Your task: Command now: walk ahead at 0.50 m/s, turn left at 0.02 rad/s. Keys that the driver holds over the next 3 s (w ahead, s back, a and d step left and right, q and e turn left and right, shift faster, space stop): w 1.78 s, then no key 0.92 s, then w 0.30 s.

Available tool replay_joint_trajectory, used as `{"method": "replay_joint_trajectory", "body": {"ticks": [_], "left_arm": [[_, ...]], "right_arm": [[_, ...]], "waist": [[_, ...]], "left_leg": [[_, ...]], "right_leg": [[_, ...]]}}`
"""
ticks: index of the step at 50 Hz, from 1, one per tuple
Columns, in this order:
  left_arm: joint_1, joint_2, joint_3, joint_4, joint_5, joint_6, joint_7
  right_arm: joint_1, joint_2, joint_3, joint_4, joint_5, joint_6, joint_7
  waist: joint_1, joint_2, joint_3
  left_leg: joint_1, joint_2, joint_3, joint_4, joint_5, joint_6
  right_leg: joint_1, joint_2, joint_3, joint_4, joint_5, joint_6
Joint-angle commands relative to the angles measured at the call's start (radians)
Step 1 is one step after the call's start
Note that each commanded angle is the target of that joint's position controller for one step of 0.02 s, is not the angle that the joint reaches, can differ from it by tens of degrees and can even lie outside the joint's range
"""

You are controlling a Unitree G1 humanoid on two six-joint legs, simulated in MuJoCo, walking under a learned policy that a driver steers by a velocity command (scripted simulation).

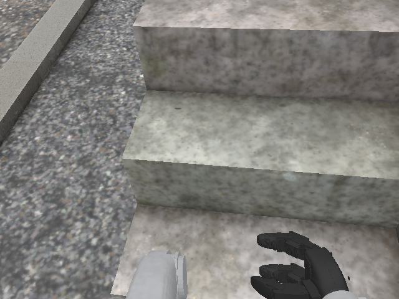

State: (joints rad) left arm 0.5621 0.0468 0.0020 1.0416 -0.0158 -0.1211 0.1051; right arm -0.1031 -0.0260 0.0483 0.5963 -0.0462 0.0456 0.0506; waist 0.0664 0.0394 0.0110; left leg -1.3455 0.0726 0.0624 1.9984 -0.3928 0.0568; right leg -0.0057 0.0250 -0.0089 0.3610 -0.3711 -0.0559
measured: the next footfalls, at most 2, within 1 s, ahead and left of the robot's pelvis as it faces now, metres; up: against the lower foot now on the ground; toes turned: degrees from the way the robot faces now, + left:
left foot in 0.10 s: +0.25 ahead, +0.12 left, +0.20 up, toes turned +5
right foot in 0.58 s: +0.40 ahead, -0.22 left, +0.39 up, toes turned +5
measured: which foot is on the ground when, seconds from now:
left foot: up 0.00-0.08, down 0.10-0.60, up 0.62-1.00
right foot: down 0.00-0.12, up 0.14-0.56, down 0.58-1.00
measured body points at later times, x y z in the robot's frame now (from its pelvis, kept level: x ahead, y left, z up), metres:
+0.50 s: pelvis +0.25 -0.04 +0.21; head +0.27 -0.05 +0.66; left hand +0.56 +0.06 +0.21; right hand +0.13 -0.26 +0.07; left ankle +0.21 +0.12 -0.54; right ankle +0.36 -0.19 -0.25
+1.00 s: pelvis +0.46 -0.12 +0.37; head +0.45 -0.14 +0.82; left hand +0.29 +0.02 +0.24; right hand +0.65 -0.31 +0.25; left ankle +0.57 +0.03 +0.01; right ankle +0.36 -0.22 -0.35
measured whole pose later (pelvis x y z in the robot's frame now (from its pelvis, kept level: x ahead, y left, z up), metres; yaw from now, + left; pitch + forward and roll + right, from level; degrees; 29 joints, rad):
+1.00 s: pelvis +0.46 -0.12 +0.37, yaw +0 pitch +6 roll +1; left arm 0.64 0.05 -0.05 1.19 0.13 -0.08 -0.12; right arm 0.09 -0.22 0.06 0.85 0.00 0.01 0.03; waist 0.10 0.02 -0.14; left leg -1.59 0.06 -0.05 2.22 -0.14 0.17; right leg -0.23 0.04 0.09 0.61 -0.48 -0.05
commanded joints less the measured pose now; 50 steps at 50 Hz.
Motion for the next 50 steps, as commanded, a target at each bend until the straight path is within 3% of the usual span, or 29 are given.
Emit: {"method": "replay_joint_trajectory", "body": {"ticks": [1, 3, 4, 5, 6, 7, 8, 9, 11, 13, 15, 19, 22, 23, 24, 25, 26, 27, 28, 29, 30, 31, 32, 34, 37, 41, 44, 46, 50], "left_arm": [[0.035, 0.140, 0.033, -0.060, 0.000, 0.007, 0.018], [0.000, 0.246, 0.048, -0.113, -0.008, -0.021, -0.004], [-0.015, 0.274, 0.059, -0.136, -0.028, -0.044, -0.021], [-0.050, 0.318, 0.073, -0.168, -0.054, -0.055, -0.050], [-0.147, 0.358, 0.096, -0.207, -0.081, -0.071, -0.076], [-0.217, 0.355, 0.097, -0.250, -0.076, -0.075, -0.097], [-0.300, 0.282, 0.115, -0.273, -0.014, -0.066, -0.095], [-0.367, 0.157, 0.075, -0.346, 0.013, -0.048, -0.079], [-0.472, 0.028, 0.010, -0.495, 0.041, -0.003, -0.038], [-0.345, 0.016, 0.000, -0.473, 0.034, 0.035, -0.023], [-0.401, 0.034, -0.001, -0.491, -0.004, 0.057, -0.014], [-0.580, 0.007, -0.013, -0.561, -0.049, 0.071, 0.003], [-0.728, 0.064, -0.019, -0.644, -0.011, 0.094, -0.028], [-0.667, 0.169, -0.059, -0.719, 0.051, 0.133, -0.174], [-0.649, 0.123, -0.078, -0.690, 0.035, 0.189, -0.235], [-0.514, 0.158, -0.077, -0.639, 0.020, 0.205, -0.241], [-0.443, 0.237, -0.056, -0.618, 0.019, 0.200, -0.232], [-0.463, 0.254, -0.049, -0.626, 0.028, 0.186, -0.216], [-0.453, 0.233, -0.039, -0.635, 0.035, 0.180, -0.200], [-0.347, 0.279, -0.004, -0.546, 0.032, 0.185, -0.187], [-0.159, 0.327, 0.046, -0.444, 0.036, 0.181, -0.176], [-0.008, 0.425, 0.065, -0.373, 0.061, 0.178, -0.168], [0.024, 0.396, 0.065, -0.318, 0.068, 0.155, -0.179], [-0.128, 0.222, 0.031, -0.208, 0.043, 0.096, -0.214], [-0.270, 0.086, -0.010, -0.116, 0.055, 0.070, -0.226], [-0.209, 0.149, 0.001, -0.074, 0.060, 0.049, -0.254], [0.010, 0.140, -0.017, 0.051, 0.105, 0.037, -0.227], [0.121, 0.113, -0.038, 0.119, 0.146, 0.035, -0.218], [0.206, 0.134, -0.043, 0.161, 0.163, 0.019, -0.223]], "right_arm": [[-0.128, -0.062, -0.016, -0.123, 0.039, 0.008, -0.002], [0.032, -0.071, -0.034, -0.064, 0.043, 0.004, -0.015], [0.138, -0.101, -0.055, -0.036, 0.046, 0.005, -0.017], [0.229, -0.142, -0.076, -0.007, 0.030, -0.009, -0.014], [0.439, -0.166, -0.098, 0.089, 0.018, -0.020, -0.035], [0.459, -0.277, -0.135, 0.090, -0.019, -0.017, -0.031], [0.412, -0.276, -0.148, 0.118, -0.009, -0.015, -0.021], [0.420, -0.280, -0.147, 0.187, -0.007, -0.049, -0.032], [0.378, -0.207, -0.126, 0.293, -0.019, -0.127, -0.048], [0.390, -0.109, -0.091, 0.355, -0.018, -0.169, -0.050], [0.412, -0.151, -0.085, 0.375, -0.005, -0.208, -0.036], [0.488, -0.253, -0.089, 0.415, 0.012, -0.237, -0.008], [0.523, -0.315, -0.100, 0.421, 0.048, -0.214, -0.035], [0.537, -0.324, -0.065, 0.390, -0.059, -0.145, 0.026], [0.639, -0.383, -0.070, 0.439, -0.087, -0.095, 0.077], [0.600, -0.466, -0.084, 0.432, -0.084, -0.090, 0.111], [0.489, -0.528, -0.098, 0.388, -0.082, -0.104, 0.122], [0.474, -0.563, -0.124, 0.365, -0.031, -0.131, 0.095], [0.487, -0.538, -0.118, 0.384, 0.018, -0.128, 0.078], [0.567, -0.482, -0.110, 0.412, 0.007, -0.109, 0.069], [0.549, -0.424, -0.106, 0.415, -0.005, -0.091, 0.068], [0.619, -0.321, -0.088, 0.412, -0.034, -0.064, 0.100], [0.541, -0.314, -0.099, 0.419, 0.012, -0.062, 0.084], [0.408, -0.335, -0.101, 0.363, 0.025, -0.078, 0.001], [0.430, -0.247, -0.069, 0.357, 0.025, -0.076, -0.035], [0.414, -0.238, -0.051, 0.345, 0.039, -0.075, -0.024], [0.265, -0.182, -0.013, 0.271, 0.054, -0.064, -0.037], [0.181, -0.179, 0.012, 0.224, 0.044, -0.060, -0.031], [-0.084, -0.209, 0.029, 0.091, 0.044, -0.042, -0.013]], "waist": [[-0.017, -0.213, 0.051], [-0.091, -0.215, -0.143], [-0.149, -0.251, -0.237], [-0.213, -0.160, -0.343], [-0.296, -0.163, -0.353], [-0.335, 0.150, -0.366], [-0.287, 0.066, -0.312], [-0.216, -0.057, -0.189], [-0.108, -0.034, -0.011], [-0.005, -0.103, 0.047], [-0.001, -0.153, 0.113], [-0.028, -0.069, 0.121], [-0.051, -0.033, 0.136], [0.012, 0.041, -0.153], [-0.002, 0.235, -0.150], [0.065, 0.303, -0.173], [0.110, 0.225, -0.276], [0.109, 0.198, -0.334], [0.119, 0.241, -0.336], [0.095, 0.255, -0.429], [0.158, 0.097, -0.399], [0.148, -0.186, -0.441], [0.174, -0.256, -0.326], [0.042, -0.325, -0.183], [-0.054, -0.116, -0.148], [-0.064, -0.088, -0.073], [-0.007, -0.158, -0.021], [0.018, -0.076, -0.001], [0.027, -0.087, 0.056]], "left_leg": [[0.334, -0.032, 0.106, -0.488, -0.142, 0.038], [0.747, -0.179, 0.213, -0.666, -0.180, 0.106], [0.904, -0.207, 0.190, -0.802, -0.130, 0.113], [1.145, -0.193, 0.137, -0.970, 0.016, 0.125], [1.395, -0.101, -0.140, -1.121, -0.078, 0.158], [1.327, 0.190, -0.730, -1.457, -0.379, 0.310], [1.120, 0.237, -0.967, -1.639, -0.340, 0.374], [1.056, 0.241, -0.890, -1.648, -0.264, 0.335], [0.892, 0.244, -0.699, -1.624, -0.276, 0.228], [0.861, 0.213, -0.461, -1.622, -0.024, 0.129], [0.845, 0.241, -0.325, -1.703, 0.163, 0.122], [0.954, 0.198, -0.151, -1.790, 0.263, 0.109], [0.958, 0.155, -0.062, -1.980, 0.285, 0.097], [0.873, 0.117, -0.092, -1.852, 0.432, 0.099], [0.846, 0.202, -0.153, -1.910, 0.561, 0.188], [0.912, 0.256, -0.122, -1.918, 0.914, 0.202], [1.103, 0.296, -0.108, -1.829, 1.380, 0.259], [1.378, 0.313, -0.101, -1.711, 1.809, 0.270], [1.481, 0.342, -0.119, -1.610, 1.854, 0.271], [1.422, 0.249, -0.045, -1.396, 1.891, 0.251], [1.012, 0.170, -0.045, -1.105, 1.462, 0.164], [0.634, 0.026, -0.199, -0.808, 0.672, 0.071], [0.449, -0.061, -0.407, -0.461, 0.636, 0.062], [0.256, -0.124, -0.414, -0.127, 0.590, 0.043], [0.096, -0.161, -0.383, -0.023, 0.420, 0.055], [0.046, -0.074, -0.237, -0.095, 0.306, -0.003], [-0.268, -0.095, -0.224, 0.386, 0.116, 0.082], [-0.479, -0.071, -0.221, 0.386, 0.166, 0.134], [-0.417, 0.098, -0.025, 0.015, 0.320, 0.111]], "right_leg": [[-0.074, -0.202, 0.083, -0.265, 0.896, -0.130], [-0.074, -0.268, 0.003, -0.008, 1.970, -0.110], [-0.046, -0.298, 0.047, 0.157, 2.124, -0.128], [-0.110, -0.273, 0.036, 0.359, 2.102, -0.122], [-0.479, -0.198, 0.049, 0.651, 1.638, -0.122], [-0.687, 0.047, -0.026, 1.117, 0.761, -0.056], [-0.709, 0.092, 0.124, 1.700, 0.351, -0.017], [-0.831, 0.057, 0.237, 1.903, 0.336, -0.017], [-1.042, 0.000, 0.275, 2.064, 0.107, -0.061], [-1.075, -0.013, 0.292, 2.023, 0.023, -0.070], [-1.143, 0.009, 0.256, 1.991, 0.000, -0.053], [-1.317, 0.058, 0.156, 2.106, -0.042, -0.070], [-1.187, -0.047, -0.013, 1.605, -0.038, -0.066], [-1.070, -0.011, 0.017, 1.352, -0.301, -0.137], [-1.009, 0.020, 0.004, 1.395, -0.300, -0.131], [-0.971, 0.056, -0.002, 1.437, -0.245, -0.091], [-0.939, 0.092, -0.029, 1.295, -0.280, -0.034], [-0.963, 0.111, -0.085, 1.065, -0.276, -0.023], [-0.868, 0.137, -0.082, 0.796, -0.208, -0.028], [-0.652, 0.178, -0.008, 0.681, -0.070, -0.030], [-0.384, 0.097, 0.323, 0.445, 0.108, -0.129], [-0.236, -0.120, 0.947, 0.181, -0.114, -0.240], [-0.285, -0.160, 1.012, 0.145, -0.359, -0.218], [-0.395, -0.126, 0.696, 0.224, -0.206, -0.222], [-0.384, -0.116, 0.556, 0.239, -0.009, -0.236], [-0.409, -0.161, 0.402, 0.105, 0.113, -0.224], [-0.254, -0.212, 0.489, 0.067, 0.057, -0.235], [-0.091, -0.199, 0.444, 0.084, 0.108, -0.202], [-0.292, -0.187, 0.375, -0.081, 0.043, -0.168]]}}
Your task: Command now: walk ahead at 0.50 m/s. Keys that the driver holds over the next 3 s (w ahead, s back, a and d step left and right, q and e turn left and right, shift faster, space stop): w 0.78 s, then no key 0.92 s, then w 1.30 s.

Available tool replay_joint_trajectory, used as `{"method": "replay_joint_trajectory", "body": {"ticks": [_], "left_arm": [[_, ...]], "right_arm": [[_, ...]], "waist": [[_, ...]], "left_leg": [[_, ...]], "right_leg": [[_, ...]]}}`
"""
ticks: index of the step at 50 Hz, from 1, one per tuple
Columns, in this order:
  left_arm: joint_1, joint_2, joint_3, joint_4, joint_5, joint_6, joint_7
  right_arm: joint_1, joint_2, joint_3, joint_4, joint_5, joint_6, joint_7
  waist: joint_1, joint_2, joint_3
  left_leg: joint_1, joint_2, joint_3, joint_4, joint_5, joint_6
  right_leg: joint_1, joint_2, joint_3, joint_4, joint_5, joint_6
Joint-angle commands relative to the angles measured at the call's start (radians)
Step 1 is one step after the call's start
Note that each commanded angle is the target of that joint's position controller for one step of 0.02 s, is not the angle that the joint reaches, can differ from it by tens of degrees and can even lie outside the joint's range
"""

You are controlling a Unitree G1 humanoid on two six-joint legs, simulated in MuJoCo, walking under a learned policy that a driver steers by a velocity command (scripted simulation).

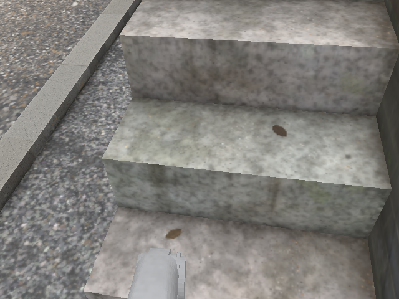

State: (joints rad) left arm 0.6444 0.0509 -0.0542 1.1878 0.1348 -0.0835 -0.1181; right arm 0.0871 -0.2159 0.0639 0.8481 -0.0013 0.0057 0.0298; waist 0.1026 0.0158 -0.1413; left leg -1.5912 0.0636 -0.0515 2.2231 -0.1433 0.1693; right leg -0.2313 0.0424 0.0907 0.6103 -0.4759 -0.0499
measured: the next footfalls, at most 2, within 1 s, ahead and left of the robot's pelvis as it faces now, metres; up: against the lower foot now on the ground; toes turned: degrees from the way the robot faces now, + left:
left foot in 0.16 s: +0.25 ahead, +0.13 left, +0.19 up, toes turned +6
right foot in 0.68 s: +0.46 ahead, -0.10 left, +0.39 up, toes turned +2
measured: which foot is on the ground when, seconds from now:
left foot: up 0.00-0.14, down 0.16-0.72, up 0.74-1.00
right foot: down 0.00-0.18, up 0.20-0.66, down 0.68-1.00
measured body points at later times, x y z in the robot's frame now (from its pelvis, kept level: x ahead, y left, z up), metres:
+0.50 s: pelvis +0.24 +0.05 +0.21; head +0.25 +0.04 +0.66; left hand +0.47 +0.21 +0.12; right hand +0.11 -0.17 +0.06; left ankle +0.21 +0.12 -0.53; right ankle +0.32 -0.11 -0.16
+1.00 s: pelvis +0.47 +0.00 +0.39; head +0.47 +0.01 +0.84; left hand +0.33 +0.17 +0.24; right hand +0.69 -0.21 +0.31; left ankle +0.55 +0.13 -0.01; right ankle +0.42 -0.10 -0.33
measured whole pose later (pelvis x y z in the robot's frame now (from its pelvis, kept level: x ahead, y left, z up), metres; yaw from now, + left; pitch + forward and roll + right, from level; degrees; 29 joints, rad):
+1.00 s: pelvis +0.47 +0.00 +0.39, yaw +0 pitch +7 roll -1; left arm 0.60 0.11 -0.01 1.14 0.10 -0.07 -0.11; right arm 0.01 -0.22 0.05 0.78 0.00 -0.01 0.01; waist 0.06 0.00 -0.14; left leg -1.46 0.03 -0.07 2.19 -0.42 0.20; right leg -0.35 0.07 0.01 0.63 -0.39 -0.05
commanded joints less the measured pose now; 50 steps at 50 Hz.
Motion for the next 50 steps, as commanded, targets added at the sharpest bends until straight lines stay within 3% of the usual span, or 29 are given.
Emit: {"method": "replay_joint_trajectory", "body": {"ticks": [1, 4, 8, 9, 10, 11, 12, 14, 15, 16, 19, 20, 21, 22, 23, 24, 25, 27, 28, 29, 31, 34, 35, 36, 37, 38, 43, 46, 50], "left_arm": [[0.134, 0.130, 0.016, 0.019, -0.017, -0.023, -0.010], [-0.026, 0.238, 0.032, -0.012, -0.062, -0.057, -0.017], [-0.014, 0.398, 0.104, 0.012, -0.083, -0.073, -0.061], [0.005, 0.256, 0.073, -0.027, -0.022, -0.065, -0.067], [-0.281, 0.179, 0.097, -0.228, -0.182, -0.108, 0.095], [-0.328, 0.175, 0.095, -0.253, -0.161, -0.094, 0.131], [-0.167, 0.177, 0.104, -0.151, -0.093, -0.049, -0.009], [-0.304, 0.144, 0.101, -0.224, -0.063, 0.001, -0.042], [-0.403, 0.047, 0.078, -0.395, -0.125, -0.031, 0.109], [-0.436, 0.023, 0.056, -0.408, -0.122, -0.030, 0.162], [-0.492, -0.005, 0.029, -0.451, -0.142, -0.001, 0.217], [-0.380, 0.077, 0.023, -0.434, -0.085, 0.031, 0.019], [-0.319, 0.065, 0.023, -0.409, -0.081, 0.025, -0.035], [-0.525, -0.033, 0.028, -0.461, -0.177, 0.030, 0.138], [-0.595, -0.016, 0.013, -0.521, -0.178, 0.027, 0.201], [-0.538, 0.117, 0.001, -0.558, -0.077, 0.063, 0.045], [-0.607, 0.114, 0.018, -0.602, -0.113, 0.077, 0.010], [-0.713, 0.075, -0.015, -0.650, -0.146, 0.119, -0.011], [-0.781, -0.013, -0.009, -0.601, -0.171, 0.099, 0.142], [-0.727, 0.127, -0.017, -0.705, -0.157, 0.127, 0.032], [-0.658, 0.130, -0.007, -0.721, -0.103, 0.182, 0.001], [-0.546, 0.205, 0.039, -0.688, -0.085, 0.192, 0.007], [-0.343, 0.236, 0.067, -0.617, -0.087, 0.206, 0.015], [-0.140, 0.279, 0.082, -0.506, -0.086, 0.200, 0.036], [-0.075, 0.289, 0.096, -0.506, -0.062, 0.189, 0.039], [-0.062, 0.274, 0.095, -0.430, -0.083, 0.147, 0.042], [-0.257, 0.007, 0.035, -0.224, -0.078, 0.019, -0.005], [-0.308, 0.076, 0.051, -0.205, -0.096, -0.005, -0.008], [-0.061, 0.155, 0.036, -0.078, -0.008, -0.030, 0.019]], "right_arm": [[-0.412, -0.001, 0.011, -0.217, -0.012, 0.015, 0.006], [-0.451, -0.010, 0.014, -0.298, -0.028, 0.037, 0.059], [-0.133, -0.115, -0.029, -0.238, -0.024, 0.060, 0.072], [0.293, -0.142, -0.053, -0.085, -0.008, 0.035, 0.037], [0.406, -0.128, -0.105, -0.028, -0.016, 0.015, 0.005], [0.333, -0.148, -0.125, 0.005, -0.014, 0.011, -0.004], [0.375, -0.240, -0.123, 0.041, -0.018, -0.019, 0.009], [0.116, -0.120, -0.111, 0.065, 0.003, -0.034, 0.027], [0.093, -0.025, -0.113, 0.156, -0.037, -0.035, -0.007], [0.141, 0.051, -0.090, 0.190, -0.046, -0.054, -0.016], [0.179, 0.050, -0.075, 0.257, -0.026, -0.144, 0.012], [0.187, 0.060, -0.063, 0.222, -0.101, -0.084, 0.027], [0.221, -0.012, -0.074, 0.241, -0.105, -0.068, 0.028], [0.289, -0.050, -0.094, 0.271, -0.016, -0.148, 0.014], [0.270, -0.074, -0.084, 0.276, 0.006, -0.185, 0.021], [0.403, -0.042, -0.054, 0.269, -0.166, -0.107, 0.031], [0.458, -0.059, -0.057, 0.292, -0.176, -0.087, 0.043], [0.521, -0.051, -0.043, 0.293, -0.148, -0.054, 0.058], [0.474, -0.060, -0.089, 0.285, -0.007, -0.106, -0.023], [0.445, -0.045, -0.021, 0.266, -0.097, -0.080, 0.061], [0.473, -0.188, -0.050, 0.314, -0.078, -0.099, 0.113], [0.480, -0.267, -0.114, 0.268, -0.052, -0.074, 0.107], [0.444, -0.269, -0.137, 0.257, -0.071, -0.059, 0.109], [0.432, -0.142, -0.106, 0.241, -0.107, -0.040, 0.134], [0.381, -0.071, -0.091, 0.264, -0.048, -0.026, 0.162], [0.288, 0.020, -0.069, 0.209, 0.002, -0.037, 0.125], [0.189, 0.026, -0.044, 0.041, -0.033, -0.014, -0.002], [-0.009, -0.016, -0.037, -0.078, 0.031, -0.013, -0.021], [-0.261, -0.047, 0.005, -0.218, -0.024, -0.043, -0.026]], "waist": [[-0.009, -0.096, 0.230], [-0.127, -0.175, 0.093], [-0.238, -0.310, -0.093], [-0.276, -0.074, -0.371], [-0.413, 0.238, -0.287], [-0.325, -0.017, -0.370], [-0.273, 0.114, -0.046], [-0.168, -0.006, 0.091], [-0.038, -0.024, 0.062], [-0.043, -0.094, 0.088], [-0.039, -0.070, 0.255], [-0.012, -0.049, 0.199], [-0.007, 0.023, 0.201], [-0.045, -0.005, 0.238], [-0.036, -0.096, 0.269], [-0.045, -0.130, 0.075], [-0.062, -0.012, 0.143], [-0.115, 0.090, 0.138], [-0.112, 0.095, 0.202], [0.005, 0.130, 0.062], [0.102, 0.228, -0.042], [0.053, 0.253, -0.153], [0.116, 0.165, -0.208], [0.134, -0.051, -0.261], [0.162, -0.170, -0.184], [0.097, -0.132, -0.035], [-0.145, -0.025, 0.067], [-0.145, -0.131, 0.084], [-0.100, 0.023, 0.057]], "left_leg": [[0.010, 0.122, 0.136, -0.243, 0.054, -0.019], [0.724, 0.006, 0.319, -0.481, 0.012, 0.020], [0.972, -0.151, 0.304, -1.272, -0.198, -0.020], [1.621, -0.027, -0.061, -1.267, 0.380, 0.128], [1.837, 0.275, -0.466, -1.363, 0.491, 0.215], [1.607, 0.260, -0.612, -1.597, 0.328, 0.212], [1.334, 0.243, -0.719, -1.765, -0.069, 0.178], [1.177, 0.224, -0.503, -1.761, -0.070, 0.170], [1.252, 0.196, -0.284, -1.745, -0.310, 0.045], [1.220, 0.179, -0.207, -1.792, -0.221, 0.006], [1.112, 0.152, -0.032, -1.930, 0.024, -0.043], [1.131, 0.120, -0.082, -1.907, 0.029, 0.005], [1.183, 0.175, -0.141, -1.928, 0.021, 0.053], [1.242, 0.208, -0.037, -1.962, 0.016, 0.005], [1.200, 0.175, -0.006, -1.994, -0.025, -0.023], [1.328, 0.113, -0.059, -1.908, 0.040, 0.007], [1.364, 0.131, -0.009, -1.969, 0.116, -0.009], [1.382, 0.206, -0.049, -2.073, 0.121, 0.034], [1.342, 0.182, 0.037, -2.186, 0.286, -0.002], [1.155, 0.183, 0.038, -2.115, 0.854, 0.078], [1.380, 0.326, 0.022, -1.994, 1.885, 0.204], [1.752, 0.318, 0.043, -1.737, 2.094, 0.238], [1.595, 0.252, 0.050, -1.506, 1.973, 0.187], [1.152, 0.120, -0.016, -1.188, 1.121, 0.093], [0.871, -0.042, -0.149, -0.716, 0.376, 0.022], [0.618, -0.058, -0.230, -0.484, 0.376, 0.032], [0.239, -0.056, -0.125, -0.293, 0.069, 0.014], [0.199, -0.044, -0.028, 0.109, -0.440, -0.025], [0.054, 0.031, 0.015, -0.283, -0.211, 0.049]], "right_leg": [[-0.240, -0.243, 0.294, -0.462, 0.247, -0.185], [-0.507, -0.262, 0.095, -0.445, 1.374, -0.183], [0.216, -0.270, 0.040, -0.077, 2.199, -0.111], [-0.109, -0.235, 0.069, 0.225, 1.868, -0.093], [-0.556, 0.012, -0.191, 0.944, 0.502, -0.011], [-0.518, 0.009, 0.073, 1.370, 0.422, -0.024], [-0.721, 0.044, 0.254, 1.513, 0.507, -0.046], [-0.893, 0.055, 0.227, 1.662, 0.421, -0.141], [-0.869, 0.024, 0.120, 1.640, 0.331, -0.100], [-0.875, 0.012, 0.097, 1.643, 0.364, -0.096], [-0.965, 0.036, 0.053, 1.625, 0.231, -0.090], [-1.055, 0.042, 0.111, 1.665, 0.311, -0.234], [-1.178, 0.076, 0.113, 1.847, 0.265, -0.233], [-1.157, 0.074, 0.069, 1.912, 0.238, -0.143], [-1.152, 0.044, 0.014, 1.771, 0.203, -0.104], [-1.233, 0.035, 0.019, 1.558, 0.441, -0.173], [-1.281, 0.003, -0.026, 1.443, 0.483, -0.180], [-1.344, -0.059, -0.104, 1.375, 0.317, -0.169], [-1.039, -0.043, -0.313, 1.393, 0.160, -0.113], [-0.863, -0.039, -0.194, 1.151, 0.217, -0.177], [-0.727, 0.013, -0.169, 0.940, 0.209, -0.109], [-0.598, 0.148, -0.259, 0.541, 0.071, -0.050], [-0.333, 0.135, -0.113, 0.392, 0.200, -0.097], [0.028, -0.033, 0.297, 0.141, 0.266, -0.257], [-0.120, -0.235, 0.795, -0.154, -0.246, -0.371], [-0.160, -0.238, 0.750, -0.143, -0.293, -0.284], [-0.109, -0.126, 0.182, -0.110, 0.331, -0.211], [-0.240, -0.208, 0.230, -0.228, 0.396, -0.196], [-0.085, -0.158, 0.178, -0.214, 0.335, -0.123]]}}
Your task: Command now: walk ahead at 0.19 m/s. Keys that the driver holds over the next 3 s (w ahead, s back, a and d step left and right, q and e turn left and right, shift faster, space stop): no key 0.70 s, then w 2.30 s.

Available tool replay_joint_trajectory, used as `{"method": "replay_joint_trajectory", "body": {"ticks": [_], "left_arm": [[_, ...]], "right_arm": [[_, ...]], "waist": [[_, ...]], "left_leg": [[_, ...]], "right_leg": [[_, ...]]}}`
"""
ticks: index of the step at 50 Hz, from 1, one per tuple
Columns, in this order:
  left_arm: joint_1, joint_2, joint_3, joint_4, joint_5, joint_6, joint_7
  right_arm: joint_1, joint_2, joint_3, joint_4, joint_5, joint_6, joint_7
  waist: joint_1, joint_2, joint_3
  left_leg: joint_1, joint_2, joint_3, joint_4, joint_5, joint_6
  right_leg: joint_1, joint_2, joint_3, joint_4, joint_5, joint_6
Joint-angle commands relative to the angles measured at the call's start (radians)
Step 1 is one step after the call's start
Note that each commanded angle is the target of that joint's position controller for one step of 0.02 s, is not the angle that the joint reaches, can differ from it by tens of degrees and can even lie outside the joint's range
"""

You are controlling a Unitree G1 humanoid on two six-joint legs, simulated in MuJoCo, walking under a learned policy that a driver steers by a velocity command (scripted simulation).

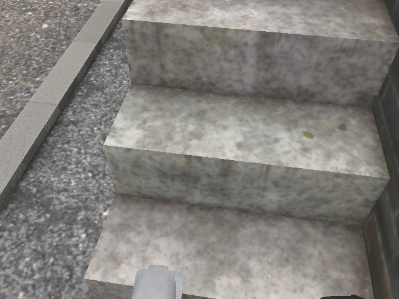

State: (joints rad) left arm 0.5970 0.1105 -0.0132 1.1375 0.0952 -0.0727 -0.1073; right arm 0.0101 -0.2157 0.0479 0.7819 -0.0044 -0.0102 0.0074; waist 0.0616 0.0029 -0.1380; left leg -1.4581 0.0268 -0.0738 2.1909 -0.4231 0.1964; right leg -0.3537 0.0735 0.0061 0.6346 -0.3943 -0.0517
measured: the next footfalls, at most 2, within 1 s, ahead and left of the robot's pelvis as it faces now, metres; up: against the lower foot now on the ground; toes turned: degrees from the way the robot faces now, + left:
left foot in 0.18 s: +0.24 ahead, +0.13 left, +0.19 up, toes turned +2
right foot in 0.82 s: +0.26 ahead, -0.18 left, +0.20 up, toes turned -5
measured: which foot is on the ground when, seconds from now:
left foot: up 0.00-0.16, down 0.18-0.84, up 0.86-1.00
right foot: down 0.00-0.18, up 0.20-0.80, down 0.82-1.00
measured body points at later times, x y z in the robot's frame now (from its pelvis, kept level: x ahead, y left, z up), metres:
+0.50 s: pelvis +0.19 +0.04 +0.19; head +0.19 +0.04 +0.64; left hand +0.40 +0.26 +0.11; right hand +0.14 -0.21 +0.05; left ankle +0.20 +0.13 -0.53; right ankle +0.22 -0.11 -0.30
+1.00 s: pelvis +0.30 -0.06 +0.20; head +0.30 -0.07 +0.65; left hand +0.23 +0.16 +0.06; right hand +0.48 -0.28 +0.10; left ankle +0.25 +0.06 -0.22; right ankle +0.23 -0.18 -0.53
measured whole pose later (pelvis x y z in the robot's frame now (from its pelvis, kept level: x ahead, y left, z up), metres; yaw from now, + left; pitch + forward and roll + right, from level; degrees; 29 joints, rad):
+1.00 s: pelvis +0.30 -0.06 +0.20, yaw -1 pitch +6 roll -1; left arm 0.54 0.19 0.01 0.93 0.11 -0.03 -0.15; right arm 0.16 -0.22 0.00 0.74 0.01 -0.02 0.04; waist 0.08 0.03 -0.13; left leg -0.96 -0.08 -0.07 2.14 -0.39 0.17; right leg -0.25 -0.01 -0.08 0.53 -0.39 -0.03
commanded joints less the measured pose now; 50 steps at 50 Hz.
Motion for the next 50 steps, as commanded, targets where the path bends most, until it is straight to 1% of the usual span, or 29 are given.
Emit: {"method": "replay_joint_trajectory", "body": {"ticks": [1, 3, 4, 6, 8, 9, 10, 11, 12, 15, 18, 22, 27, 29, 31, 32, 34, 35, 36, 37, 39, 40, 41, 42, 43, 44, 45, 47, 50], "left_arm": [[0.033, 0.132, 0.007, -0.041, 0.010, -0.041, 0.012], [-0.067, 0.240, 0.034, -0.095, -0.019, -0.021, -0.020], [-0.057, 0.092, 0.042, -0.152, -0.144, -0.032, 0.169], [0.003, 0.132, 0.042, -0.119, -0.147, -0.019, 0.245], [-0.052, 0.179, 0.054, -0.164, -0.120, -0.029, 0.228], [-0.105, 0.188, 0.059, -0.193, -0.138, -0.041, 0.195], [-0.157, 0.161, 0.057, -0.254, -0.155, -0.050, 0.163], [-0.180, 0.162, 0.058, -0.299, -0.148, -0.050, 0.130], [-0.235, 0.173, 0.088, -0.276, -0.129, -0.016, 0.123], [-0.301, 0.017, 0.054, -0.407, -0.074, 0.045, 0.178], [-0.327, 0.008, 0.045, -0.449, -0.069, 0.050, 0.211], [-0.355, 0.032, 0.057, -0.432, -0.117, 0.068, 0.231], [-0.385, 0.098, 0.082, -0.437, -0.111, 0.089, 0.235], [-0.476, 0.099, 0.070, -0.457, -0.122, 0.083, 0.216], [-0.533, 0.085, 0.064, -0.466, -0.097, 0.078, 0.200], [-0.420, 0.145, 0.035, -0.488, -0.088, 0.068, 0.062], [-0.332, 0.218, 0.063, -0.461, -0.111, 0.058, 0.013], [-0.279, 0.190, 0.052, -0.445, -0.101, 0.048, -0.006], [-0.251, 0.142, 0.041, -0.438, -0.104, 0.042, -0.026], [-0.326, 0.098, 0.028, -0.439, -0.106, 0.061, -0.059], [-0.283, 0.077, -0.006, -0.472, -0.075, 0.086, -0.081], [-0.382, 0.059, -0.015, -0.572, -0.066, 0.092, -0.059], [-0.276, 0.152, 0.029, -0.531, -0.086, 0.065, 0.006], [-0.169, 0.264, 0.071, -0.478, -0.067, 0.041, 0.033], [-0.060, 0.405, 0.114, -0.412, -0.045, 0.054, 0.024], [0.077, 0.365, 0.107, -0.396, -0.006, 0.066, -0.010], [0.134, 0.279, 0.079, -0.339, 0.001, 0.052, -0.030], [0.117, 0.156, 0.037, -0.255, 0.012, 0.055, -0.054], [0.058, 0.061, 0.003, -0.101, 0.035, 0.028, -0.061]], "right_arm": [[-0.275, -0.051, 0.021, -0.204, -0.028, -0.030, 0.005], [-0.367, 0.052, 0.054, -0.267, -0.025, 0.029, 0.054], [-0.186, 0.188, 0.031, -0.181, -0.037, 0.027, 0.041], [-0.106, 0.140, 0.009, -0.167, -0.001, 0.039, 0.016], [0.027, 0.128, 0.000, -0.148, 0.033, 0.028, 0.011], [0.136, 0.084, -0.015, -0.133, 0.014, 0.024, 0.012], [0.232, 0.033, -0.048, -0.067, -0.007, 0.024, 0.010], [0.300, -0.055, -0.077, -0.044, -0.036, 0.034, 0.006], [0.241, -0.029, -0.080, -0.041, -0.043, 0.043, 0.005], [0.140, -0.039, -0.092, 0.062, -0.018, -0.026, 0.004], [0.194, 0.045, -0.081, 0.122, -0.026, -0.065, -0.006], [0.269, -0.015, -0.086, 0.126, -0.059, -0.097, -0.023], [0.384, -0.132, -0.107, 0.109, -0.048, -0.112, -0.032], [0.417, -0.151, -0.105, 0.100, -0.049, -0.122, -0.028], [0.473, -0.148, -0.106, 0.101, -0.043, -0.120, -0.051], [0.348, -0.106, -0.062, -0.012, -0.063, -0.104, -0.014], [0.045, -0.069, -0.025, -0.162, -0.067, -0.083, 0.024], [-0.117, -0.040, 0.001, -0.227, -0.032, -0.093, 0.029], [-0.035, -0.100, -0.024, -0.194, 0.000, -0.097, 0.004], [0.156, -0.169, -0.068, -0.111, -0.003, -0.078, -0.014], [0.319, -0.306, -0.127, -0.041, -0.018, -0.033, -0.015], [0.275, -0.309, -0.141, -0.064, 0.020, -0.026, -0.003], [0.302, -0.259, -0.131, -0.029, -0.016, -0.015, 0.033], [0.409, -0.080, -0.083, -0.023, -0.049, -0.040, 0.066], [0.410, 0.053, -0.039, -0.072, -0.061, -0.048, 0.091], [0.220, -0.028, -0.056, -0.097, -0.027, -0.040, 0.106], [0.084, -0.039, -0.064, -0.122, 0.009, -0.045, 0.092], [-0.002, -0.130, -0.090, -0.144, 0.007, -0.041, 0.034], [-0.005, -0.022, -0.039, -0.203, 0.043, -0.010, 0.008]], "waist": [[-0.037, -0.040, 0.043], [-0.108, -0.129, 0.088], [-0.062, 0.009, 0.147], [-0.080, -0.049, 0.155], [-0.148, -0.196, -0.012], [-0.199, -0.253, -0.114], [-0.225, -0.163, -0.122], [-0.252, 0.172, -0.113], [-0.248, 0.184, -0.120], [-0.062, 0.029, 0.165], [-0.012, -0.026, 0.171], [-0.041, -0.040, 0.156], [-0.088, 0.105, 0.145], [-0.134, 0.093, 0.179], [-0.161, 0.059, 0.190], [-0.168, 0.194, 0.160], [-0.064, 0.039, 0.062], [0.026, -0.008, 0.054], [0.024, 0.015, 0.092], [-0.067, 0.077, 0.166], [-0.086, 0.143, 0.209], [-0.066, 0.167, 0.208], [-0.058, 0.145, 0.024], [-0.084, -0.006, -0.134], [-0.114, -0.226, -0.192], [0.069, -0.252, -0.103], [0.107, -0.210, -0.012], [0.068, -0.126, 0.109], [-0.027, -0.088, 0.189]], "left_leg": [[-0.003, 0.081, 0.072, -0.321, 0.096, 0.007], [0.481, 0.057, 0.192, -0.423, -0.006, -0.039], [0.536, 0.038, 0.161, -0.397, -0.107, -0.088], [0.464, -0.011, 0.207, -0.605, -0.294, -0.084], [0.775, -0.114, 0.253, -0.941, -0.221, -0.050], [1.003, -0.121, 0.196, -1.124, -0.083, -0.030], [1.240, -0.019, -0.028, -1.204, 0.073, 0.029], [1.339, 0.201, -0.429, -1.443, 0.413, 0.170], [1.133, 0.259, -0.678, -1.674, 0.528, 0.264], [0.907, 0.235, -0.472, -1.674, 0.114, 0.068], [0.991, 0.152, -0.214, -1.704, 0.136, -0.062], [1.074, 0.184, -0.103, -1.735, 0.626, -0.010], [1.294, 0.241, -0.078, -1.800, 0.758, 0.027], [1.404, 0.308, -0.104, -1.823, 0.804, 0.028], [1.499, 0.313, -0.095, -1.838, 0.763, 0.026], [1.383, 0.309, -0.171, -1.785, 0.840, 0.075], [1.314, 0.272, -0.039, -1.752, 0.694, -0.005], [1.117, 0.142, 0.111, -1.739, 0.556, -0.119], [0.987, 0.031, 0.205, -1.773, 0.358, -0.182], [0.970, 0.034, 0.153, -1.865, 0.121, -0.145], [1.183, 0.248, -0.077, -1.914, 0.128, 0.012], [1.315, 0.335, -0.122, -1.849, 0.473, 0.047], [1.376, 0.276, -0.050, -1.607, 0.679, 0.026], [1.240, 0.143, 0.057, -1.228, 0.733, -0.078], [0.871, 0.002, 0.130, -0.996, 0.149, -0.177], [0.521, -0.110, 0.020, -0.543, -0.091, -0.210], [0.275, -0.100, -0.041, -0.197, -0.019, -0.172], [0.151, -0.090, -0.074, -0.005, 0.134, -0.062], [-0.123, -0.050, -0.150, 0.249, -0.050, 0.083]], "right_leg": [[-0.037, -0.173, 0.261, -0.264, 0.302, -0.132], [-0.367, -0.239, 0.213, -0.543, 0.268, -0.186], [-0.058, -0.312, 0.214, -0.557, 0.654, -0.156], [0.303, -0.308, 0.094, -0.408, 1.424, -0.116], [0.396, -0.327, 0.064, -0.179, 2.039, -0.088], [0.360, -0.319, 0.034, -0.001, 2.012, -0.093], [0.001, -0.240, -0.009, 0.187, 1.583, -0.043], [-0.265, -0.108, -0.056, 0.501, 0.744, 0.004], [-0.202, -0.026, 0.063, 0.989, 0.159, 0.040], [-0.463, -0.030, 0.215, 1.381, 0.027, 0.015], [-0.538, -0.024, 0.185, 1.367, 0.154, 0.006], [-0.511, 0.027, 0.118, 1.303, 0.164, 0.055], [-0.603, 0.049, 0.103, 1.419, 0.050, 0.066], [-0.713, 0.033, 0.152, 1.438, -0.073, 0.043], [-0.769, 0.003, 0.149, 1.369, -0.086, 0.035], [-0.773, 0.033, 0.210, 1.686, -0.047, 0.073], [-0.612, -0.075, 0.184, 1.407, 0.127, 0.154], [-0.332, -0.158, 0.064, 1.013, 0.217, 0.199], [-0.111, -0.184, -0.049, 0.588, 0.241, 0.192], [-0.030, -0.154, -0.103, 0.363, 0.198, 0.180], [-0.046, -0.121, -0.072, 0.107, 0.189, 0.094], [-0.087, -0.136, -0.054, -0.122, 0.262, 0.026], [0.075, -0.071, -0.076, -0.247, 0.317, 0.019], [0.290, -0.190, 0.087, -0.125, 0.836, -0.139], [0.508, -0.407, 0.351, -0.104, 1.283, -0.335], [0.555, -0.464, 0.568, -0.204, 0.924, -0.373], [0.506, -0.461, 0.534, -0.247, 0.623, -0.339], [0.394, -0.447, 0.387, -0.321, 0.502, -0.344], [0.381, -0.491, 0.331, -0.409, 0.383, -0.286]]}}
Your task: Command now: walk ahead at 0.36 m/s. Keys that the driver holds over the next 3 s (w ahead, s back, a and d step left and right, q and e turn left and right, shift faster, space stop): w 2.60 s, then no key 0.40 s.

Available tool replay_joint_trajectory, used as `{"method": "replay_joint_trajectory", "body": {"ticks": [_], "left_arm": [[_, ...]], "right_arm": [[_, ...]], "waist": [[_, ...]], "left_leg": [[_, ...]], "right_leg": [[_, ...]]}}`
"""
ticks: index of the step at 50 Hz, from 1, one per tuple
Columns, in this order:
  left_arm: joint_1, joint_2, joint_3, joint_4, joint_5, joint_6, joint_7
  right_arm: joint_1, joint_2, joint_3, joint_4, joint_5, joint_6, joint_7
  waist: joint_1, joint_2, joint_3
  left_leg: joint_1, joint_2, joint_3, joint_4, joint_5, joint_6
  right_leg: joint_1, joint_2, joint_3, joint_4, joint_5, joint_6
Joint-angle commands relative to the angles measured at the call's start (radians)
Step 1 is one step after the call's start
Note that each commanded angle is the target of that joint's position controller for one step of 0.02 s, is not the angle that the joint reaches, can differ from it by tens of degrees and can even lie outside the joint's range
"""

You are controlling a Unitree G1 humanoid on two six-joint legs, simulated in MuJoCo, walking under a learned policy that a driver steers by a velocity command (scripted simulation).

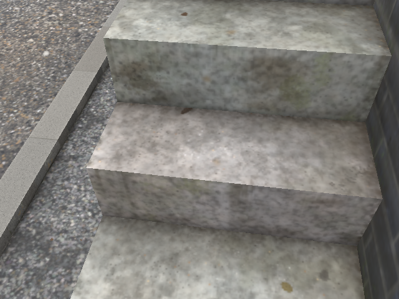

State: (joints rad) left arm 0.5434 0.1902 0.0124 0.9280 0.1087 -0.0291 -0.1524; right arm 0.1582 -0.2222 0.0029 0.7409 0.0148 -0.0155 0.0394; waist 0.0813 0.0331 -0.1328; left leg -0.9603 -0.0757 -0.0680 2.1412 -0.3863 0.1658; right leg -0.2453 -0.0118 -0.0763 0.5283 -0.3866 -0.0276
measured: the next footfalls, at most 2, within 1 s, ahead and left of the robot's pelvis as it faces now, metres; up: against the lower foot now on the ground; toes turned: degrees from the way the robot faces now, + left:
left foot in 0.24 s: +0.18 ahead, +0.12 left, +0.19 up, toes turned +0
right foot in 0.66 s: +0.42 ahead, -0.07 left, +0.39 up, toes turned +3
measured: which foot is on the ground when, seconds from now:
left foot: up 0.00-0.22, down 0.24-0.66, up 0.68-1.00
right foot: down 0.00-0.28, up 0.30-0.64, down 0.66-1.00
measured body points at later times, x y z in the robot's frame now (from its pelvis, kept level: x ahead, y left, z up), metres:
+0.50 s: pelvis +0.21 +0.05 +0.18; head +0.21 +0.03 +0.63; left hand +0.45 +0.24 +0.13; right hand +0.08 -0.20 +0.03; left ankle +0.14 +0.12 -0.53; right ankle +0.27 -0.11 -0.13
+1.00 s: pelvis +0.45 +0.03 +0.38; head +0.47 +0.05 +0.83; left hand +0.32 +0.19 +0.23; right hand +0.68 -0.16 +0.31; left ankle +0.56 +0.16 -0.01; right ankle +0.38 -0.08 -0.34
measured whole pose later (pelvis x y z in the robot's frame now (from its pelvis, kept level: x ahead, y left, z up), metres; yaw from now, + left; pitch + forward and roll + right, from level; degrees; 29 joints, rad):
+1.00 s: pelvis +0.45 +0.03 +0.38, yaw +0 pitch +4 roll -2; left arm 0.58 0.07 -0.03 1.15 0.03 -0.09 -0.03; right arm 0.01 -0.15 0.04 0.73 -0.05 -0.03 0.01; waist 0.03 0.00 -0.06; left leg -1.47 0.05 -0.08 2.18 -0.42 0.18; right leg -0.24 0.09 0.01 0.58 -0.42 -0.04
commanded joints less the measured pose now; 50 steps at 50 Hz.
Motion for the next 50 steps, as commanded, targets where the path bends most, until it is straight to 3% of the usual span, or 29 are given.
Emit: {"method": "replay_joint_trajectory", "body": {"ticks": [1, 4, 5, 8, 10, 11, 13, 15, 16, 17, 18, 20, 23, 24, 25, 27, 28, 30, 33, 34, 35, 37, 40, 41, 45, 47, 48, 49, 50], "left_arm": [[0.106, -0.033, -0.032, 0.168, 0.027, -0.021, -0.011], [-0.189, 0.051, -0.022, 0.151, 0.026, -0.050, -0.004], [-0.116, 0.089, -0.015, 0.174, 0.015, -0.061, 0.006], [-0.099, 0.233, -0.006, 0.189, -0.066, -0.076, -0.026], [0.007, 0.266, 0.012, 0.209, -0.052, -0.085, -0.006], [-0.154, 0.169, 0.055, 0.026, -0.202, -0.069, 0.203], [-0.101, 0.207, 0.066, -0.016, -0.157, -0.085, 0.254], [-0.325, 0.048, 0.029, -0.128, -0.128, -0.107, 0.200], [-0.097, 0.107, 0.077, -0.022, -0.046, -0.074, 0.007], [-0.301, 0.136, 0.089, -0.126, -0.070, -0.075, -0.037], [-0.368, 0.071, 0.068, -0.182, -0.065, -0.072, -0.029], [-0.369, -0.053, -0.011, -0.267, -0.045, -0.047, 0.011], [-0.348, -0.069, -0.059, -0.328, -0.087, 0.002, 0.017], [-0.412, -0.041, -0.055, -0.388, -0.110, -0.011, 0.019], [-0.550, 0.001, -0.048, -0.484, -0.132, -0.001, 0.014], [-0.772, -0.004, -0.063, -0.568, -0.165, 0.034, 0.012], [-0.716, -0.021, -0.080, -0.580, -0.165, 0.068, 0.004], [-0.573, 0.097, -0.036, -0.526, -0.139, 0.131, 0.001], [-0.316, 0.089, -0.005, -0.467, -0.068, 0.168, 0.033], [-0.048, 0.114, 0.004, -0.364, -0.051, 0.190, 0.034], [0.052, 0.165, 0.008, -0.236, -0.003, 0.206, 0.017], [-0.040, 0.047, -0.007, -0.210, -0.057, 0.120, 0.029], [-0.084, -0.104, -0.049, 0.005, -0.045, -0.008, 0.047], [-0.082, -0.112, -0.052, 0.035, -0.019, -0.023, 0.036], [-0.219, -0.068, -0.032, 0.073, -0.062, -0.069, 0.009], [-0.066, -0.062, -0.046, 0.161, -0.017, -0.081, 0.022], [-0.008, -0.048, -0.040, 0.190, -0.013, -0.091, 0.039], [0.025, 0.044, 0.012, 0.153, -0.140, -0.111, 0.213], [0.010, 0.030, 0.000, 0.156, -0.149, -0.112, 0.274]], "right_arm": [[-0.153, 0.024, 0.032, -0.182, 0.025, 0.021, -0.015], [-0.260, -0.025, 0.060, -0.287, 0.016, 0.081, -0.008], [-0.366, -0.054, 0.060, -0.310, 0.017, 0.100, 0.008], [-0.228, -0.003, 0.090, -0.218, -0.012, 0.130, 0.094], [-0.224, -0.027, 0.078, -0.216, -0.048, 0.129, 0.090], [-0.132, 0.054, 0.038, -0.109, -0.033, 0.071, 0.030], [-0.009, 0.048, 0.031, -0.125, -0.018, 0.030, 0.000], [0.123, -0.122, -0.034, -0.028, -0.065, 0.043, -0.047], [0.500, -0.289, -0.074, 0.059, -0.047, 0.025, -0.018], [0.395, -0.334, -0.092, 0.118, -0.021, 0.013, 0.023], [0.364, -0.268, -0.087, 0.175, 0.005, 0.003, 0.055], [0.231, -0.032, -0.029, 0.280, -0.026, -0.015, 0.096], [0.124, 0.059, 0.002, 0.335, -0.114, -0.024, 0.065], [0.106, 0.056, 0.010, 0.334, -0.170, -0.048, 0.069], [0.145, 0.002, 0.001, 0.347, -0.176, -0.074, 0.068], [0.325, -0.079, 0.013, 0.369, -0.143, -0.087, 0.045], [0.328, -0.129, 0.019, 0.379, -0.130, -0.054, 0.071], [0.318, -0.281, -0.015, 0.354, -0.056, -0.097, 0.097], [0.375, -0.271, -0.067, 0.352, -0.032, -0.068, 0.087], [0.347, -0.220, -0.074, 0.346, -0.074, -0.027, 0.105], [0.388, -0.038, -0.023, 0.370, -0.116, -0.006, 0.147], [0.218, -0.014, -0.024, 0.299, -0.039, -0.025, 0.117], [0.082, 0.019, -0.012, 0.156, -0.051, -0.042, -0.003], [0.070, 0.018, -0.006, 0.118, -0.054, -0.022, -0.018], [-0.086, -0.001, 0.014, 0.003, -0.026, -0.019, -0.052], [-0.175, 0.006, 0.044, -0.034, -0.042, -0.030, -0.061], [-0.217, 0.009, 0.059, -0.055, -0.044, -0.032, -0.058], [-0.386, 0.178, 0.061, -0.214, -0.112, -0.034, -0.017], [-0.442, 0.155, 0.053, -0.237, -0.092, -0.030, 0.004]], "waist": [[-0.071, -0.148, 0.180], [-0.189, -0.012, 0.107], [-0.144, -0.066, 0.065], [-0.205, -0.207, 0.009], [-0.163, -0.281, -0.102], [-0.178, -0.020, -0.161], [-0.207, -0.324, -0.234], [-0.290, 0.156, -0.164], [-0.360, 0.079, 0.027], [-0.270, 0.049, 0.161], [-0.223, 0.050, 0.141], [-0.034, -0.099, 0.131], [0.064, -0.025, 0.264], [0.100, -0.148, 0.277], [0.079, -0.161, 0.231], [-0.030, -0.009, 0.139], [0.033, 0.113, 0.094], [0.083, 0.114, -0.010], [0.130, 0.245, -0.053], [0.175, 0.128, -0.141], [0.086, -0.237, -0.236], [0.059, -0.096, -0.019], [-0.067, 0.004, 0.058], [-0.097, -0.018, 0.082], [-0.156, -0.110, 0.152], [-0.120, -0.048, 0.167], [-0.095, -0.041, 0.150], [-0.076, 0.024, 0.231], [-0.074, 0.039, 0.286]], "left_leg": [[-0.719, 0.065, -0.159, 0.386, -0.135, 0.156], [-0.411, 0.202, 0.060, -0.190, -0.017, 0.136], [-0.306, 0.225, 0.139, -0.222, 0.047, 0.099], [0.089, 0.084, 0.300, -0.262, -0.010, 0.004], [0.094, 0.009, 0.317, -0.625, -0.201, -0.029], [0.225, -0.072, 0.283, -0.850, -0.293, -0.022], [0.529, -0.112, 0.099, -1.197, -0.450, -0.002], [0.748, 0.292, -0.620, -1.530, 0.364, 0.232], [0.727, 0.342, -0.913, -1.676, 0.635, 0.344], [0.752, 0.369, -0.762, -1.567, 0.672, 0.239], [0.761, 0.360, -0.680, -1.530, 0.736, 0.230], [0.714, 0.409, -0.476, -1.616, 0.570, 0.165], [0.502, 0.321, -0.235, -1.816, 0.257, 0.073], [0.388, 0.227, -0.032, -1.829, 0.265, -0.024], [0.296, 0.118, 0.114, -1.882, 0.287, -0.071], [0.243, 0.228, 0.032, -2.057, 0.540, -0.004], [0.221, 0.241, 0.056, -2.029, 1.096, 0.065], [0.573, 0.313, 0.028, -1.852, 2.184, 0.077], [1.043, 0.389, -0.009, -1.546, 2.337, 0.175], [0.874, 0.353, -0.045, -1.260, 2.210, 0.193], [0.494, 0.129, -0.050, -0.777, 0.932, 0.109], [-0.047, 0.008, -0.266, -0.275, 0.613, 0.080], [-0.388, -0.036, -0.277, -0.096, 0.366, 0.088], [-0.415, -0.001, -0.202, -0.119, 0.393, 0.067], [-0.443, 0.092, -0.036, 0.229, -0.096, 0.041], [-0.626, 0.120, -0.070, 0.190, -0.091, 0.095], [-0.664, 0.147, -0.068, 0.065, -0.088, 0.115], [-0.537, 0.184, 0.001, -0.023, -0.070, -0.025], [-0.528, 0.199, 0.023, -0.090, -0.037, -0.082]], "right_leg": [[0.259, -0.403, 0.403, -0.323, 0.300, -0.303], [-0.153, -0.228, 0.082, -0.461, 0.123, -0.162], [-0.261, -0.209, 0.088, -0.500, 0.122, -0.170], [-0.316, -0.240, -0.002, -0.418, 1.336, -0.242], [0.149, -0.317, 0.028, -0.250, 1.906, -0.238], [0.359, -0.265, -0.006, -0.067, 2.044, -0.055], [0.287, -0.263, 0.024, 0.275, 1.834, -0.100], [-0.450, 0.036, 0.006, 1.151, 0.420, -0.065], [-0.788, 0.234, 0.403, 1.857, 0.269, -0.080], [-1.135, 0.225, 0.441, 2.101, 0.183, -0.121], [-1.201, 0.219, 0.441, 2.079, 0.147, -0.172], [-1.242, 0.074, 0.364, 2.009, 0.105, -0.248], [-1.325, 0.096, 0.296, 2.225, 0.042, -0.284], [-1.177, 0.070, 0.218, 1.897, 0.182, -0.296], [-1.012, 0.027, 0.082, 1.541, 0.336, -0.256], [-0.792, 0.014, -0.052, 1.431, 0.267, -0.133], [-0.659, 0.082, -0.071, 1.412, 0.253, -0.121], [-0.613, 0.143, -0.126, 1.065, 0.162, -0.049], [-0.487, 0.196, -0.132, 0.433, 0.112, -0.034], [-0.215, 0.174, 0.071, 0.260, 0.208, -0.096], [-0.001, 0.000, 0.497, 0.235, 0.528, -0.341], [-0.099, -0.139, 0.758, 0.003, -0.198, -0.350], [-0.018, -0.071, 0.545, 0.022, -0.152, -0.271], [-0.043, -0.058, 0.427, -0.028, -0.067, -0.253], [-0.303, -0.125, 0.442, -0.195, -0.129, -0.258], [-0.147, -0.138, 0.455, -0.181, -0.061, -0.237], [-0.084, -0.124, 0.422, -0.162, -0.034, -0.206], [-0.014, -0.215, 0.433, -0.345, -0.033, -0.209], [-0.049, -0.198, 0.445, -0.366, 0.051, -0.204]]}}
